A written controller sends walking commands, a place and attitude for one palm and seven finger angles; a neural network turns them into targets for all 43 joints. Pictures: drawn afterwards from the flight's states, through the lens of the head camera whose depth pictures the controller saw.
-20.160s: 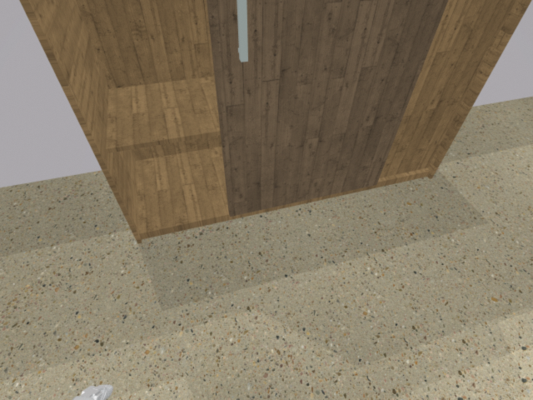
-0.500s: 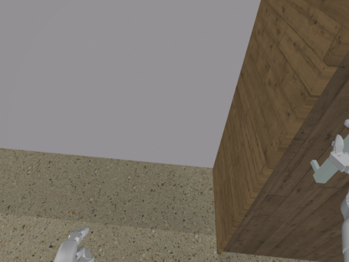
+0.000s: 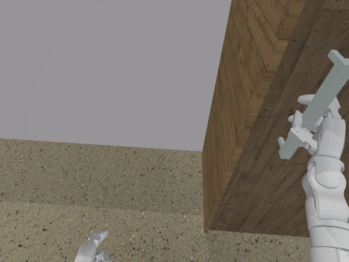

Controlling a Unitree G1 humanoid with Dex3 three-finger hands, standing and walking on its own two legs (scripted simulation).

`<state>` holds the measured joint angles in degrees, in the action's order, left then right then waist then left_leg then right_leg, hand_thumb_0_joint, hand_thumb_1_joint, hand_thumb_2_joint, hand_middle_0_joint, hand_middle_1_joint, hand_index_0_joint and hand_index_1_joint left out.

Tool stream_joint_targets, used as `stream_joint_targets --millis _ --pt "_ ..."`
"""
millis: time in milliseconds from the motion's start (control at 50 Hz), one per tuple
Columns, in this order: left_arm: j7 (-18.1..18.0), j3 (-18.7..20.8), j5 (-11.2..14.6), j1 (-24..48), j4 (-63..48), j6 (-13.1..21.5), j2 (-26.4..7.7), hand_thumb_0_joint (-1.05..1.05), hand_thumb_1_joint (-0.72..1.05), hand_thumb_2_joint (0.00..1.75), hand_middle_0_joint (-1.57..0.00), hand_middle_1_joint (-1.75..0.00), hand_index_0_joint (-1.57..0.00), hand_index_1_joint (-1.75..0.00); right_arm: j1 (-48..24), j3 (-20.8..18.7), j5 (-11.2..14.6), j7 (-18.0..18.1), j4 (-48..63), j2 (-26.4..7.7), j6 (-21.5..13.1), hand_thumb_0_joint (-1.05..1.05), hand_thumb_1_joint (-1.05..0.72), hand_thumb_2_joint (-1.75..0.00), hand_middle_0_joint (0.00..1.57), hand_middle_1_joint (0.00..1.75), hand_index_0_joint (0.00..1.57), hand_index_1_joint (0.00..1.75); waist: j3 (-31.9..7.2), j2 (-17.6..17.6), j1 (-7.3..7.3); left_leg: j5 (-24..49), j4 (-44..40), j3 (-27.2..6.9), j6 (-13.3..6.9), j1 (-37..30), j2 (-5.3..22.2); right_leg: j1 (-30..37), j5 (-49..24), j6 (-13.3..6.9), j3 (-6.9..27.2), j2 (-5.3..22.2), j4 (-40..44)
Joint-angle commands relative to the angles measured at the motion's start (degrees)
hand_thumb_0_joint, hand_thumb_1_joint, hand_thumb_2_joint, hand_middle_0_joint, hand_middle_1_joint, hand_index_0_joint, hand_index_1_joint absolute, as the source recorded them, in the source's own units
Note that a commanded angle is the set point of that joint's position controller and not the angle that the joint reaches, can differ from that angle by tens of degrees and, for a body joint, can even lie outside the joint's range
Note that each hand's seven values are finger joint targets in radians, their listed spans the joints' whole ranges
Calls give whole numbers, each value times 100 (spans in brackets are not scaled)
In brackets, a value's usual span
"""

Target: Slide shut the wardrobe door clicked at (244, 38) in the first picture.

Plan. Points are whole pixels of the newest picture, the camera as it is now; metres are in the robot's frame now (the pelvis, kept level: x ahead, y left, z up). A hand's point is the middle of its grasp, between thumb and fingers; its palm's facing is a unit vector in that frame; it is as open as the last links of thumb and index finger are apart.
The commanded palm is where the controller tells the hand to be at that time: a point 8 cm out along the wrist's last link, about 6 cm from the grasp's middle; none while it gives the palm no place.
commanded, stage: stop walking and hold the door there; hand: right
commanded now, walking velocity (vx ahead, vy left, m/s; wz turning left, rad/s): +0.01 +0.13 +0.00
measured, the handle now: (305, 112) +0.39 -0.26 +0.17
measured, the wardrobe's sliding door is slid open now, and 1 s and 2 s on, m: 0.00 0.00 0.00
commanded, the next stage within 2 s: loosen the grip on the handle in 1.00 s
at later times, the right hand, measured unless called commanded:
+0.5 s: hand (295, 130) +0.35 -0.23 +0.16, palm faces +0.27 +0.96 -0.10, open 6.0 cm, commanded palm +0.31 -0.26 +0.15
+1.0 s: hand (297, 131) +0.35 -0.24 +0.16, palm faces +0.20 +0.97 -0.15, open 6.0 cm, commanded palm +0.32 -0.27 +0.15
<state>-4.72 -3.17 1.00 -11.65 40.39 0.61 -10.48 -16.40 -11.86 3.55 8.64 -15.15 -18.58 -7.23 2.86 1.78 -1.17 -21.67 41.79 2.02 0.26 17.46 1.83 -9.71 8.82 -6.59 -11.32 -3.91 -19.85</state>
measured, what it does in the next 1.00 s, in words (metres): steps on the spot: left foot, then right foot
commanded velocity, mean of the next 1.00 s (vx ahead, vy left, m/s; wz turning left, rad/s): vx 0.00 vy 0.01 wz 0.00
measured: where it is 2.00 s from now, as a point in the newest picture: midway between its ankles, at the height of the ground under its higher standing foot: outside the picture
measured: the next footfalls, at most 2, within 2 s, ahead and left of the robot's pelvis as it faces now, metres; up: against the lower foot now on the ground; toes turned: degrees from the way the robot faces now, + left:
left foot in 0.12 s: +0.05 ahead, +0.12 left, +0.00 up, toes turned +0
right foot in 0.60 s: +0.07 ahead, -0.12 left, +0.00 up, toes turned +3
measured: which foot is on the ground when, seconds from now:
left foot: up 0.00-0.10, down 0.12-0.62, up 0.64-0.90, down 0.92-1.00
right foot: down 0.00-0.50, up 0.52-0.58, down 0.60-1.00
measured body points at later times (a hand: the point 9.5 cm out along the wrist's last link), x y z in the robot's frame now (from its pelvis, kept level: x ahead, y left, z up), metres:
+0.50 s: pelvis -0.01 -0.04 +0.00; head +0.00 -0.05 +0.45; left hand +0.16 +0.21 -0.09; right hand +0.33 -0.28 +0.16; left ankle +0.01 +0.11 -0.74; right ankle +0.05 -0.02 -0.74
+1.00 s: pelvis +0.01 -0.07 +0.00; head +0.03 -0.07 +0.45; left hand +0.17 +0.13 -0.11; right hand +0.33 -0.29 +0.16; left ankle +0.01 +0.07 -0.74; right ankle +0.03 -0.13 -0.74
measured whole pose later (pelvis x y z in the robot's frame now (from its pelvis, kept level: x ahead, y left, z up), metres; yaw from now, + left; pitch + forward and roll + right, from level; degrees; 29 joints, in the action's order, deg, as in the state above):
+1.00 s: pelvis +0.01 -0.07 +0.00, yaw +3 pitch -1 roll +0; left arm -4.0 -4.6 -0.3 -7.8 39.6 1.3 -9.5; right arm -9.4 -5.8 3.5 8.3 -0.9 -14.2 -7.2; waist 3.9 0.7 -2.4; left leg -13.4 25.7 -1.2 0.7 11.0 1.6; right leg -10.8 10.4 -5.0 -4.0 -4.9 -22.3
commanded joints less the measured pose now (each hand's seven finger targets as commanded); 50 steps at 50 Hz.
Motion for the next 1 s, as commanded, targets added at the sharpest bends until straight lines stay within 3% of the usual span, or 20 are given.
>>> stream_joint_targets --millis 0,100,160,260,300,340,380,440,460,480,500,520,540,580,640,660,740,840,900,980 --pt "-107 361 -129 658 -820 433 -988 0 90 90 -20 -30 -20 -30 -1733 49 -116 -105 1478 -949 -353 0 -90 -90 45 140 45 140 -1273 558 -4 256 -1340 185 -123 -411 -225 1143 -779 1536 1352 1490 1240" --pt "-49 325 -71 771 -930 439 -934 0 90 90 -20 -30 -20 -30 -1780 206 -107 -193 1935 -778 -321 0 -90 -90 45 140 45 140 -1711 -140 131 1605 -1924 -898 -529 -269 329 1496 -1660 1352 1452 1337 -231" --pt "-94 386 -26 801 -939 382 -991 0 90 90 -20 -30 -20 -30 -1609 334 -53 -166 1672 -497 -246 0 -90 -90 45 140 45 140 -1592 31 56 449 -1420 -262 -150 -91 -170 1367 -787 1328 2037 1782 773" --pt "-10 460 -9 834 -1010 407 -1050 0 90 90 -20 -30 -20 -30 -1722 137 -90 -110 1924 -739 -336 0 -90 -90 45 140 45 140 -1824 -131 -58 1022 -2300 -402 -496 -527 146 1532 -2899 1840 1156 1156 -673" --pt "-14 423 41 809 -965 309 -953 0 90 90 -20 -30 -20 -30 -1897 574 -106 -209 1730 -278 -313 0 -90 -90 45 140 45 140 -1597 -773 157 951 -2203 -1195 -701 524 744 1470 -444 1062 1516 1113 -1078" --pt "-57 416 49 795 -984 230 -1007 0 90 90 -20 -30 -20 -30 -2062 818 -75 -248 1669 -33 -223 0 -90 -90 45 140 45 140 -1317 -101 240 74 -1719 -780 -325 698 223 1044 1091 762 1982 1465 189" --pt "-121 380 12 894 -1023 238 -984 0 90 90 -20 -30 -20 -30 -2146 685 -57 -143 1695 -218 -227 0 -90 -90 45 140 45 140 -1450 915 106 -239 -382 -291 -137 469 -222 946 1378 1290 2628 1942 1602" --pt "-41 550 -125 990 -1126 338 -1092 0 90 90 -20 -30 -20 -30 -1820 330 -13 -61 1966 -473 -294 0 -90 -90 45 140 45 140 -1609 609 -235 -95 -1692 369 -366 -1171 -290 620 -2893 2641 989 1059 107" --pt "50 610 -27 861 -1067 314 -1121 0 90 90 -20 -30 -20 -30 -1673 425 -103 -94 2056 -415 -362 0 -90 -90 45 140 45 140 -1715 -597 -331 741 -2664 -324 -895 -1197 499 603 -3051 2537 403 420 -2356" --pt "121 579 176 798 -1034 262 -1187 0 90 90 -20 -30 -20 -30 -1953 699 -168 -174 2223 -154 -435 0 -90 -90 45 140 45 140 -1420 -2479 -145 2055 -2417 -2429 -1668 191 2008 231 592 1252 2147 587 -4665" --pt "128 454 101 901 -1098 200 -844 0 90 90 -20 -30 -20 -30 -2180 824 -35 -254 2053 30 -274 0 -90 -90 45 140 45 140 -1058 -1632 -6 2604 -2026 -2119 -1575 128 2166 -748 2152 751 2513 631 -4528" --pt "134 326 -28 859 -1031 160 -575 0 90 90 -20 -30 -20 -30 -2240 1229 -80 -344 1991 434 -125 0 -90 -90 45 140 45 140 -1102 -833 148 1705 -1802 -1332 -953 302 1687 -519 2093 635 2510 767 -2850" --pt "49 406 6 625 -795 42 -851 0 90 90 -20 -30 -20 -30 -2128 259 -163 -235 1821 -622 -138 0 -90 -90 45 140 45 140 -1249 -492 321 507 -1366 -853 -591 313 1137 -232 1409 657 1630 657 -1195" --pt "2 444 43 928 -999 94 -1075 0 90 90 -20 -30 -20 -30 -2081 580 -109 -252 2443 -262 -358 0 -90 -90 45 140 45 140 -1517 1850 176 -105 191 -88 -13 843 -229 552 757 208 3000 1642 344" --pt "-41 253 -21 1011 -941 304 -683 0 90 90 -20 -30 -20 -30 -2159 652 -33 -248 2693 -277 -441 0 -90 -90 45 140 45 140 -1234 230 245 -464 904 -712 16 1026 -160 652 440 59 4239 2257 951" --pt "-73 282 -47 913 -838 345 -741 0 90 90 -20 -30 -20 -30 -1755 350 -65 -195 2434 -525 -440 0 -90 -90 45 140 45 140 -1292 -268 176 -311 617 -759 30 948 -71 942 -367 145 3857 2240 751" --pt "8 212 -69 896 -894 414 -764 0 90 90 -20 -30 -20 -30 -1447 955 -177 -253 2694 -7 -409 0 -90 -90 45 140 45 140 -1345 858 142 94 -690 -266 -3 39 -125 1038 -1225 421 2177 1660 461" --pt "-26 173 -114 908 -970 421 -757 0 90 90 -20 -30 -20 -30 -1160 946 -202 -278 2769 -98 -389 0 -90 -90 45 140 45 140 -1604 190 101 1418 -1921 -409 -130 -1003 19 740 -1392 752 1903 1357 85" --pt "-43 167 -153 991 -926 392 -732 0 90 90 -20 -30 -20 -30 -1127 904 -180 -289 2901 -133 -452 0 -90 -90 45 140 45 140 -1522 674 100 1199 -1528 -303 -128 -567 -10 916 -1456 1190 2063 1308 476" --pt "-7 244 -78 978 -991 300 -734 0 90 90 -20 -30 -20 -30 -782 984 -171 -245 2850 54 -446 0 -90 -90 45 140 45 140 -1798 -189 78 1392 -1746 -387 -116 -486 36 1307 -2132 941 1882 1378 -16"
